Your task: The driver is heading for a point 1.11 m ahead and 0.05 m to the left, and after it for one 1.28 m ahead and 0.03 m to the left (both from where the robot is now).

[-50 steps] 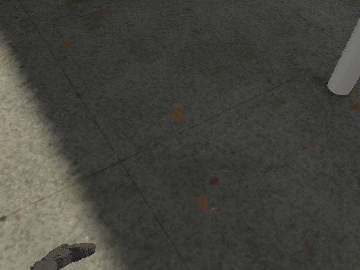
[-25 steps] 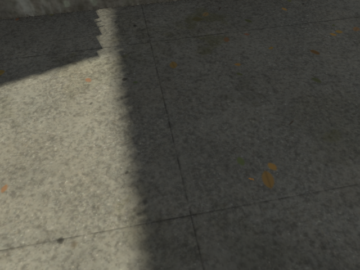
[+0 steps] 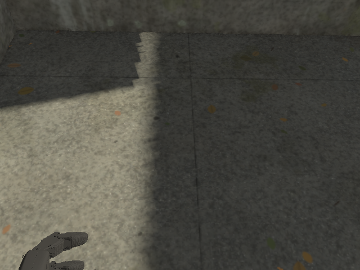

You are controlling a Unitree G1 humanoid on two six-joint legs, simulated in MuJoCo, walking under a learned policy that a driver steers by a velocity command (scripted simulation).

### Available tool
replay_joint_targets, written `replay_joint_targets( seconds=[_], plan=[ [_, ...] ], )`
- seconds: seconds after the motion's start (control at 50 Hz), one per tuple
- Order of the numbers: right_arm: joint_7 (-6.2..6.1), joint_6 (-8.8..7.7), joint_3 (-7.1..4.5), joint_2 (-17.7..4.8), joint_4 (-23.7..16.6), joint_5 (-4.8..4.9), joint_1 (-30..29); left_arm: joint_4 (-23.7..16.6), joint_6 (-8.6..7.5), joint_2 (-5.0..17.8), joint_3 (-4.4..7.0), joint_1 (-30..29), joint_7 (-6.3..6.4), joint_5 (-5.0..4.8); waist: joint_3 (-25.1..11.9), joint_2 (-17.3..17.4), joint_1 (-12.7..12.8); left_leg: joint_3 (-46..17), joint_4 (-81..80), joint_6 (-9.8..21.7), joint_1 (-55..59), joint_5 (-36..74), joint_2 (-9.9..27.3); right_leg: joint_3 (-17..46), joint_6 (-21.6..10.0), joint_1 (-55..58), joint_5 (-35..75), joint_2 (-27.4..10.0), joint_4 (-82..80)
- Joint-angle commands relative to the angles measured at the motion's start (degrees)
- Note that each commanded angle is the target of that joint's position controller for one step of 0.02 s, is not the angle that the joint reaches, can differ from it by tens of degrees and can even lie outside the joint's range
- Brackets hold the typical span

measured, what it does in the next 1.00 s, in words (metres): walks ahead: right foot, then left foot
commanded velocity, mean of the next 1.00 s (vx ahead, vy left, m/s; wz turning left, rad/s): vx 0.50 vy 0.00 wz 0.16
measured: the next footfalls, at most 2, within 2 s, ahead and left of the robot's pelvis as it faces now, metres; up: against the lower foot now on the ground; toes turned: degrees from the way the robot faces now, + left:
right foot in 0.04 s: +0.19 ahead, -0.13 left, +0.00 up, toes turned +5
left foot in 0.54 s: +0.41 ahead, +0.19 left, +0.00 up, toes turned +19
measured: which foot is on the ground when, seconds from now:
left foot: down 0.00-0.04, up 0.06-0.52, down 0.54-1.00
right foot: up 0.00-0.02, down 0.04-0.56, up 0.58-1.00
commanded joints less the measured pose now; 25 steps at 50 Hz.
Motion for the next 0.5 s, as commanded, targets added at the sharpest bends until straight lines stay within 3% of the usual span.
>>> replay_joint_targets(
  seconds=[0.02,0.04,0.06,0.08,0.1,0.12,0.14,0.18,0.22,0.3,0.4,0.46,0.5],
  plan=[
    [-0.45,-0.29,-1.33,-6.1,-4.1,-0.26,-1.6,-2.6,-1.98,8.8,3.34,4.9,0.01,0.14,-5.3,9.6,6.6,-11.8,3.6,5.5,-4.0,17.7,10.7,-1.1,-3.3,17.0,-2.3,0.0,-3.1],
    [-0.23,-0.64,-0.14,-2.9,-5.5,-0.74,-2.7,-1.6,-2.20,11.8,4.30,13.7,0.45,1.18,-11.8,5.2,10.8,-7.2,17.9,3.1,-10.6,14.3,7.6,6.7,-7.1,30.7,-5.1,-8.7,-2.1],
    [-0.23,-1.19,0.87,0.3,-7.0,0.46,5.3,-0.1,-1.55,16.9,5.41,20.5,0.60,2.13,-19.2,-12.5,8.2,1.0,36.8,-1.3,-30.2,-8.8,-0.4,31.9,-17.2,50.2,-13.8,-22.6,-5.8],
    [-0.40,-1.27,0.24,-5.2,-6.3,1.39,6.1,0.4,-1.11,13.1,4.84,20.8,0.28,0.52,-18.0,-13.8,9.0,1.2,46.4,-2.2,-39.9,-11.8,4.0,42.5,-18.8,50.8,-28.8,-25.5,-9.5],
    [-0.42,-0.87,-0.81,-9.2,-6.6,0.98,0.3,-0.8,-0.65,8.5,3.58,18.2,0.54,0.24,-10.6,-7.4,10.7,1.4,49.7,-2.6,-42.2,-6.3,6.4,33.9,-15.8,44.4,-30.3,-22.5,-10.6],
    [-0.43,-0.50,-0.98,-9.1,-7.4,0.08,-3.6,-1.2,-0.06,7.1,2.92,15.3,0.69,0.67,-6.1,-3.6,10.1,3.4,49.3,-2.8,-40.7,-1.8,8.3,25.5,-13.5,37.2,-23.6,-19.8,-11.0],
    [-0.21,-0.44,-1.06,-8.2,-8.3,-0.58,-5.7,-0.9,0.33,5.9,2.41,13.3,0.71,0.94,-2.8,-2.6,9.0,3.6,46.8,-2.9,-39.1,1.2,9.7,19.7,-12.6,31.1,-17.1,-17.2,-12.3],
    [0.48,-0.01,-0.96,-6.0,-9.0,0.15,-5.0,-0.2,0.23,4.8,1.93,12.1,0.74,1.21,-0.9,-4.5,6.7,4.3,43.3,-2.7,-34.8,3.7,11.9,11.6,-11.4,24.9,-10.0,-14.1,-15.0],
    [0.73,0.52,-0.51,-4.1,-9.8,0.37,-5.4,0.8,-0.18,5.7,2.25,12.8,0.68,0.66,-0.5,-4.3,6.2,5.3,40.5,-3.2,-35.1,4.8,12.6,6.9,-12.2,23.7,-4.8,-14.0,-16.9],
    [1.09,0.76,0.09,-3.4,-11.1,0.01,-8.9,2.6,-0.12,8.7,3.10,13.8,0.99,0.82,-0.4,-2.3,6.5,6.1,31.3,-4.3,-36.9,13.2,13.4,-0.8,-12.5,25.6,3.8,-14.6,-18.1],
    [2.58,-0.16,1.36,-1.3,-13.1,-0.03,-18.0,5.2,0.72,10.5,3.03,18.0,0.83,-0.12,2.1,-1.4,9.9,10.4,14.7,-3.0,-31.5,21.7,11.2,-7.5,-11.0,26.9,4.5,-13.4,-18.2],
    [3.40,-0.43,1.36,-2.0,-14.8,0.17,-21.4,6.8,1.66,12.1,3.30,20.5,0.56,-1.14,3.9,-2.1,10.1,12.2,9.0,-1.3,-30.5,16.7,9.9,-7.7,-10.8,31.5,8.1,-15.8,-16.8],
    [3.59,-0.51,0.59,-3.8,-14.9,-0.31,-19.5,7.6,2.30,13.6,3.55,20.5,0.72,-1.59,2.2,-3.8,7.6,14.5,6.0,0.9,-24.6,11.8,7.2,-9.0,-9.9,34.1,23.8,-16.4,-11.4]
  ],
)
Keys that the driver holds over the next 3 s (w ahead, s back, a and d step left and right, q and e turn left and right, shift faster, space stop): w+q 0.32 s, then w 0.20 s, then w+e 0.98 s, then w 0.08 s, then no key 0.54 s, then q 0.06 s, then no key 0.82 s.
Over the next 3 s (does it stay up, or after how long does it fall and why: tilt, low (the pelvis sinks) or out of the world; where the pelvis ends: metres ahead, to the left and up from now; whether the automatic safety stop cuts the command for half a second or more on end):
stays up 1.01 0.04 0.00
